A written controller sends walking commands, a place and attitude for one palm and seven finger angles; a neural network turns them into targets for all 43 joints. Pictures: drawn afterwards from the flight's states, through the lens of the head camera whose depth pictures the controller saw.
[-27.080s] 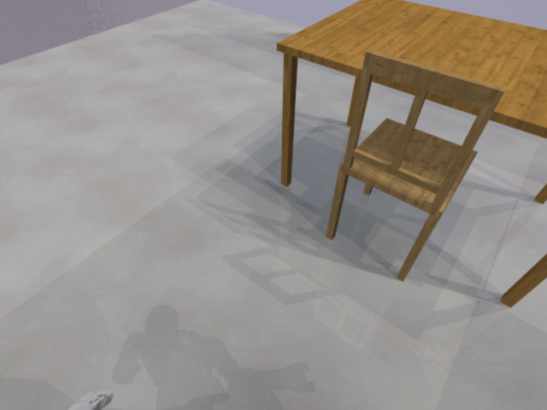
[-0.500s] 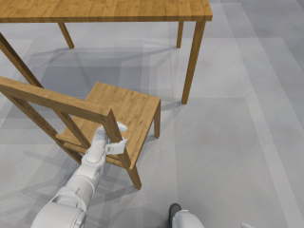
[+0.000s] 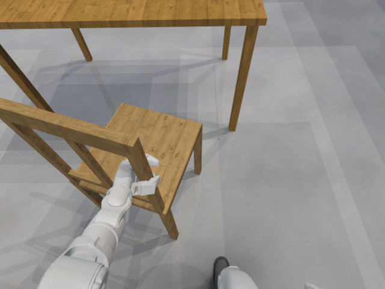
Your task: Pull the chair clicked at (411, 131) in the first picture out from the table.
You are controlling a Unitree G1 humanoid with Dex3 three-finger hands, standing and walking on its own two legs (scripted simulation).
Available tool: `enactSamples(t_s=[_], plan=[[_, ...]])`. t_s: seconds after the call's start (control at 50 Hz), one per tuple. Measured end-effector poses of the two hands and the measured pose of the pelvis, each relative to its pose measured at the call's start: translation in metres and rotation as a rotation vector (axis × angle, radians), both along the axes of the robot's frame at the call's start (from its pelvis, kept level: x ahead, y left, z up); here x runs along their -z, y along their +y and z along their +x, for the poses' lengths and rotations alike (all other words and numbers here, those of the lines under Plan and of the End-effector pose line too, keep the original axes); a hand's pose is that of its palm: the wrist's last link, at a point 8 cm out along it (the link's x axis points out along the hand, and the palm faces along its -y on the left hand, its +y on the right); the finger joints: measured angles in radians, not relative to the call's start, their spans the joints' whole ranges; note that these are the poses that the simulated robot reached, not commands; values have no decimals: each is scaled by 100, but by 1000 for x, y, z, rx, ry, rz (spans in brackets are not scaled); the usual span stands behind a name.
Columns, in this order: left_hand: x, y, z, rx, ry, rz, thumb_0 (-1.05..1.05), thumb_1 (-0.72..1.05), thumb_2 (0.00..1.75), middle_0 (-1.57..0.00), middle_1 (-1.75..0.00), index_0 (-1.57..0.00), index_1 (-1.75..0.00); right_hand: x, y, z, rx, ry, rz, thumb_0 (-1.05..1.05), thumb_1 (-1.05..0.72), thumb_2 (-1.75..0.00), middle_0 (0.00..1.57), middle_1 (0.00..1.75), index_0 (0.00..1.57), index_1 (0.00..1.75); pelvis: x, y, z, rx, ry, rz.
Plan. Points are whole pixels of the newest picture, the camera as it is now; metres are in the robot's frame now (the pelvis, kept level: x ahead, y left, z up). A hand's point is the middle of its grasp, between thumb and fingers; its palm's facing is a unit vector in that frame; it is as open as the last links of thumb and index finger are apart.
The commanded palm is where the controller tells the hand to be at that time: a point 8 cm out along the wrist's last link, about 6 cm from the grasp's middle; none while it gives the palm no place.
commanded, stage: step backward, pulling the chair out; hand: left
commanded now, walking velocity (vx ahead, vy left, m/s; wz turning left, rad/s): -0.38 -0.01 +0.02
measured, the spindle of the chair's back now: (92, 164) +0.42 +0.28 -0.09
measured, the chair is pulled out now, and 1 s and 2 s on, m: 0.46 0.47 0.47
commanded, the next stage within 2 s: stop walking, hand still on the chair in 0.16 s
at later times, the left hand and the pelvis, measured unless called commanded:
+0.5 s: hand (150, 185) +0.35 +0.11 -0.06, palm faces -0.08 -0.98 -0.19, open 6.4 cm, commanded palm +0.34 +0.16 -0.03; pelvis +0.02 +0.00 +0.00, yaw -1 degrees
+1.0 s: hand (150, 185) +0.35 +0.11 -0.06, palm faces -0.08 -0.98 -0.16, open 6.3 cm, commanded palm +0.33 +0.16 -0.03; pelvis +0.08 +0.00 +0.01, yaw +1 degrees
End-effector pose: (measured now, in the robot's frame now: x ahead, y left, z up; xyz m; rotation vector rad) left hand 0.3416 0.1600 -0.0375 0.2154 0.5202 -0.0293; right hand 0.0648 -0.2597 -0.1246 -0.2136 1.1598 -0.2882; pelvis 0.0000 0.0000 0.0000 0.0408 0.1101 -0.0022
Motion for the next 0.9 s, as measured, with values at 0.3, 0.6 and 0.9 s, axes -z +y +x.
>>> enactSamples(t_s=[0.3,0.6,0.9], plan=[[0,0,0,-3,-2,3,13,51,76,-34,-124,-50,-145,2,1,2,4,-4,11,1,-91,-90,20,30,20,30,1,-2,2,-4,-2,-7],[0,0,-10,-10,11,-14,15,53,76,-31,-126,-50,-145,-15,14,57,-19,-69,19,1,-91,-90,20,30,20,30,-7,-1,46,-1,-46,-30],[0,-1,-10,-10,17,-28,15,53,76,-28,-128,-50,-145,-32,25,155,-132,-230,26,1,-91,-90,20,30,20,30,-8,1,79,-28,-77,-44]])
